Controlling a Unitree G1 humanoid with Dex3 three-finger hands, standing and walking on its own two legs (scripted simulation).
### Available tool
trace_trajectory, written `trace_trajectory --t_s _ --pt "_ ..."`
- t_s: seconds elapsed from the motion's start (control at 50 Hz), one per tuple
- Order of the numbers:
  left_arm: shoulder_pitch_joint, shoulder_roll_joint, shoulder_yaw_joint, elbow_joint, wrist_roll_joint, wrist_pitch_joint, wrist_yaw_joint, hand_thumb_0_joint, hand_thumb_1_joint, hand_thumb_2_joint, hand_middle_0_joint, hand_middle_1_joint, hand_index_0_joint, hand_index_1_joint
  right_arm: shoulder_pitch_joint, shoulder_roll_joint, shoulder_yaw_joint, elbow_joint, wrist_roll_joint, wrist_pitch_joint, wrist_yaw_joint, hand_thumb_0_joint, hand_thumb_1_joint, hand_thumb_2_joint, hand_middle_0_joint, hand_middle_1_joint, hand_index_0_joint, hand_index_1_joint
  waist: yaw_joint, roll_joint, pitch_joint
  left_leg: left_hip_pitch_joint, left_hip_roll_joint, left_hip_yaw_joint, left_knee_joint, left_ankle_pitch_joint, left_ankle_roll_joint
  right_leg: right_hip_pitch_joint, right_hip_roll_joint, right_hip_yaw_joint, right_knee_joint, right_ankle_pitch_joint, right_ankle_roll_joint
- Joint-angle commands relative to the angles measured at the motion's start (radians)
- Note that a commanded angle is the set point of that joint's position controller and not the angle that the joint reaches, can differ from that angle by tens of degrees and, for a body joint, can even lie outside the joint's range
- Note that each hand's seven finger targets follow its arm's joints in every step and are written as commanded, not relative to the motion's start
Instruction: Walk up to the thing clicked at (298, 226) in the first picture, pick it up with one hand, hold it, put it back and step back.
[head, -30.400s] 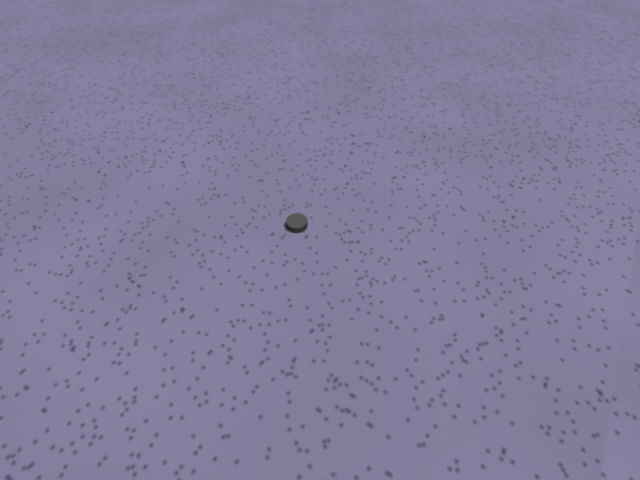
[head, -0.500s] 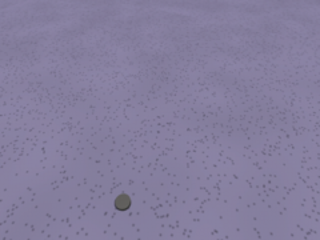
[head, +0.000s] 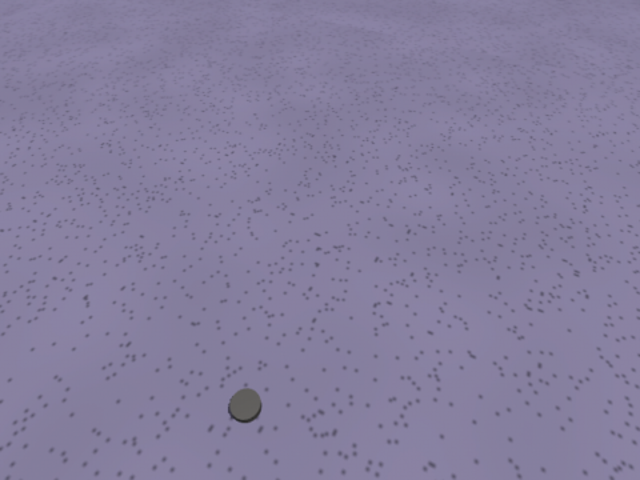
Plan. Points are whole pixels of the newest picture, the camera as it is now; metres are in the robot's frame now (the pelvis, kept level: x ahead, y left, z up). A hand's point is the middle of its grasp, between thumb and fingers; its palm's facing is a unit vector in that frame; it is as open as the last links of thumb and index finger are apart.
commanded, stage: stand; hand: left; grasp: from above
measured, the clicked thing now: (245, 405) +0.47 +0.24 -0.77
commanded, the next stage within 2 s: rise first in 0.34 s
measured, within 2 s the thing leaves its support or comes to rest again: neither
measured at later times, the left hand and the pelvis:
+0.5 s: hand out of the picture +0.08 +0.25 -0.16, palm faces +0.01 -0.94 -0.33, open 7.5 cm; pelvis +0.00 +0.00 +0.00, yaw +0 degrees
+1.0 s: hand out of the picture +0.14 +0.26 -0.20, palm faces -0.08 -0.91 -0.41, open 13.5 cm; pelvis -0.01 +0.01 -0.06, yaw -1 degrees
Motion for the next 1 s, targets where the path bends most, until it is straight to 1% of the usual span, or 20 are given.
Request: trace_trajectory --t_s 0.0,0.14,0.22,0.36,0.4,0.42,0.44,0.46,0.48,0.5,0.52,0.54,0.58,0.62,0.64,0.72,0.78,0.86,0.92,0.98 --pt "-0.021 0.211 0.043 -0.058 -0.001 -0.022 0.017 0.0 0.9 0.9 -0.2 -0.3 -0.2 -0.301 -0.043 -0.217 -0.045 -0.053 0.001 -0.024 -0.012 0.0 -0.9 -0.9 0.2 0.3 0.2 0.3 -0.001 0.005 -0.079 0.048 0.108 -0.077 -0.037 0.175 0.032 -0.024 -0.095 0.065 -0.054 0.132 -0.045" --pt "-0.026 0.217 0.046 -0.06 -0.002 -0.021 0.018 0.0 0.9 0.9 -0.2 -0.3 -0.2 -0.301 -0.035 -0.207 -0.042 -0.057 0.002 -0.024 -0.013 0.0 -0.9 -0.9 0.2 0.3 0.2 0.3 -0.005 -0.002 -0.081 0.047 0.107 -0.077 -0.039 0.185 0.029 -0.017 -0.095 0.064 -0.053 0.14 -0.047" --pt "-0.018 0.218 0.046 -0.061 0.0 -0.022 0.019 0.0 0.9 0.9 -0.2 -0.3 -0.2 -0.301 -0.039 -0.214 -0.044 -0.058 0.004 -0.024 -0.014 0.0 -0.9 -0.9 0.2 0.3 0.2 0.3 -0.004 0.003 -0.095 0.061 0.109 -0.073 -0.028 0.218 0.031 -0.008 -0.097 0.064 -0.048 0.193 -0.045" --pt "-0.025 0.21 0.044 -0.059 -0.002 -0.017 0.017 0.0 0.9 0.9 -0.2 -0.3 -0.2 -0.301 -0.037 -0.214 -0.041 -0.057 0.002 -0.023 -0.015 0.0 -0.9 -0.9 0.2 0.3 0.2 0.3 -0.004 0.019 -0.058 0.024 0.106 -0.076 -0.049 0.142 0.03 -0.02 -0.092 0.065 -0.058 0.104 -0.047" --pt "-0.022 0.215 0.045 -0.061 0.0 -0.017 0.016 0.0 0.9 0.9 -0.2 -0.3 -0.2 -0.301 -0.039 -0.217 -0.043 -0.058 0.001 -0.024 -0.015 0.0 -0.9 -0.9 0.2 0.3 0.2 0.3 0.0 0.012 -0.076 0.044 0.109 -0.076 -0.047 0.168 0.031 -0.023 -0.093 0.065 -0.051 0.123 -0.049" --pt "-0.02 0.216 0.045 -0.059 -0.001 -0.017 0.017 0.0 0.82 0.928 -0.177 -0.38 -0.177 -0.381 -0.037 -0.215 -0.043 -0.059 0.001 -0.024 -0.015 0.0 -0.925 -0.913 0.199 0.302 0.2 0.302 0.0 0.008 -0.068 0.033 0.107 -0.078 -0.049 0.158 0.029 -0.021 -0.09 0.061 -0.052 0.108 -0.049" --pt "-0.371 0.04 0.042 -0.41 -0.046 -0.115 0.03 0.0 0.74 0.987 -0.214 -0.46 -0.174 -0.461 -0.013 -0.046 -0.004 -0.343 0.067 -0.076 -0.032 0.0 -0.996 -0.924 0.2 0.3 0.2 0.3 -0.124 0.05 -0.031 -0.071 -0.02 0.07 0.027 -0.019 0.021 -0.268 0.027 -0.009 0.019 0.069 -0.037" --pt "-0.466 0.101 0.068 -0.352 -0.045 -0.109 0.037 0.0 0.66 0.987 -0.217 -0.54 -0.17 -0.541 0.033 -0.076 -0.01 -0.291 0.067 -0.075 -0.042 0.0 -0.947 -0.914 0.199 0.3 0.199 0.3 -0.083 0.019 -0.058 -0.063 -0.024 0.067 0.034 -0.036 0.023 -0.213 0.023 -0.02 0.019 0.044 -0.035" --pt "-0.293 0.198 0.134 -0.184 -0.02 -0.078 0.039 0.0 0.58 0.937 -0.213 -0.62 -0.186 -0.621 0.078 -0.11 -0.035 -0.287 0.068 -0.064 -0.052 0.0 -0.932 -0.909 0.199 0.3 0.199 0.3 -0.058 -0.011 -0.046 -0.087 -0.02 0.069 0.048 -0.043 0.024 -0.206 0.033 -0.031 0.027 0.017 -0.038" --pt "-0.264 0.218 0.151 -0.101 0.006 -0.055 0.028 0.0 0.5 0.936 -0.178 -0.7 -0.162 -0.701 0.091 -0.112 -0.047 -0.301 0.06 -0.062 -0.052 0.0 -0.914 -0.903 0.199 0.3 0.199 0.3 -0.056 -0.052 -0.076 -0.124 -0.02 0.061 0.089 -0.037 0.029 -0.235 0.036 -0.034 0.058 0.011 -0.041" --pt "-0.31 0.229 0.158 -0.102 0.026 -0.047 0.014 0.0 0.42 0.927 -0.165 -0.769 -0.159 -0.775 0.094 -0.105 -0.052 -0.331 0.058 -0.064 -0.053 0.0 -0.905 -0.901 0.199 0.3 0.199 0.3 -0.044 -0.037 -0.093 -0.147 -0.02 0.059 0.118 -0.028 0.03 -0.257 0.036 -0.037 0.096 0.016 -0.045" --pt "-0.3 0.232 0.176 -0.097 0.049 -0.05 0.005 0.0 0.34 0.92 -0.152 -0.833 -0.158 -0.826 0.096 -0.106 -0.068 -0.36 0.042 -0.069 -0.054 0.0 -0.925 -0.906 0.199 0.3 0.2 0.3 -0.033 -0.054 -0.163 -0.151 -0.019 0.058 0.157 -0.001 0.03 -0.254 0.034 -0.03 0.132 0.047 -0.042" --pt "-0.144 0.21 0.21 -0.063 0.097 -0.031 -0.009 0.0 0.18 0.906 -0.119 -0.943 -0.143 -0.919 0.139 -0.094 -0.091 -0.393 0.023 -0.074 -0.042 0.0 -0.915 -0.902 0.2 0.3 0.2 0.3 0.015 0.022 -0.266 -0.19 -0.03 0.057 0.216 0.047 0.018 -0.252 0.033 -0.028 0.207 0.079 -0.052" --pt "-0.102 0.197 0.216 -0.132 0.114 -0.004 -0.005 0.0 0.028 0.922 -0.092 -0.998 -0.116 -0.972 0.13 -0.082 -0.092 -0.453 0.026 -0.074 -0.037 0.0 -0.893 -0.896 0.2 0.3 0.2 0.3 0.035 0.074 -0.286 -0.192 -0.037 0.059 0.217 0.061 0.009 -0.255 0.04 -0.027 0.219 0.072 -0.055" --pt "-0.1 0.169 0.197 -0.164 0.119 0.019 -0.001 0.0 -0.052 0.923 -0.089 -1.011 -0.113 -0.986 0.129 -0.078 -0.092 -0.471 0.03 -0.074 -0.037 0.0 -0.898 -0.897 0.2 0.3 0.2 0.3 0.021 0.068 -0.282 -0.187 -0.034 0.054 0.207 0.054 0.01 -0.262 0.043 -0.03 0.215 0.063 -0.055" --pt "-0.118 0.181 0.211 -0.269 0.135 0.11 0.016 0.0 -0.363 0.988 -0.056 -1.06 -0.064 -1.051 0.086 -0.073 -0.09 -0.557 0.036 -0.078 -0.027 0.0 -0.909 -0.902 0.2 0.3 0.2 0.3 0.007 0.033 -0.245 -0.267 -0.023 0.045 0.247 -0.035 0.014 -0.343 0.052 -0.038 0.249 -0.037 -0.052" --pt "-0.107 0.153 0.202 -0.332 0.139 0.142 0.018 0.0 -0.503 0.984 -0.065 -1.071 -0.067 -1.069 0.104 -0.062 -0.088 -0.579 0.031 -0.091 -0.023 0.0 -0.888 -0.897 0.201 0.3 0.2 0.3 -0.011 0.022 -0.224 -0.336 -0.014 0.042 0.308 -0.094 0.014 -0.431 0.057 -0.038 0.311 -0.094 -0.048" --pt "-0.105 0.162 0.216 -0.492 0.158 0.139 0.023 0.0 -0.525 0.993 -0.064 -1.077 -0.062 -1.079 0.125 -0.051 -0.096 -0.617 0.028 -0.12 -0.027 0.0 -0.882 -0.896 0.2 0.3 0.2 0.3 -0.019 0.056 -0.311 -0.367 -0.006 0.036 0.408 -0.058 0.014 -0.501 0.054 -0.033 0.421 -0.056 -0.044" --pt "-0.039 0.16 0.22 -0.575 0.171 0.152 0.024 0.0 -0.556 1.02 -0.058 -1.074 -0.046 -1.087 0.137 -0.047 -0.098 -0.633 0.026 -0.134 -0.035 0.0 -0.892 -0.9 0.2 0.3 0.2 0.3 -0.018 0.067 -0.359 -0.387 0.002 0.028 0.469 -0.002 0.017 -0.534 0.051 -0.03 0.479 -0.011 -0.044" --pt "0.027 0.152 0.212 -0.639 0.181 0.182 0.023 0.0 -0.55 1.027 -0.057 -1.066 -0.042 -1.082 0.136 -0.044 -0.097 -0.653 0.025 -0.141 -0.041 0.0 -0.894 -0.901 0.2 0.3 0.2 0.3 -0.025 0.058 -0.37 -0.422 0.001 0.027 0.509 -0.005 0.022 -0.557 0.05 -0.029 0.507 -0.007 -0.041"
